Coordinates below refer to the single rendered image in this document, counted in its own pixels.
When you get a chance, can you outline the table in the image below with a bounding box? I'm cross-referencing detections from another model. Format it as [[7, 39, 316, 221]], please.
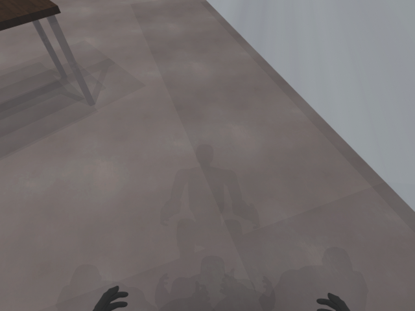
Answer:
[[0, 0, 95, 106]]

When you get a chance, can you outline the right robot hand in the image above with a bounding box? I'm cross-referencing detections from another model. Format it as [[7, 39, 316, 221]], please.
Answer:
[[316, 293, 350, 311]]

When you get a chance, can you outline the left robot hand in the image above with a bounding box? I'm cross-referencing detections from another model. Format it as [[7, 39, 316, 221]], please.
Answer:
[[93, 286, 128, 311]]

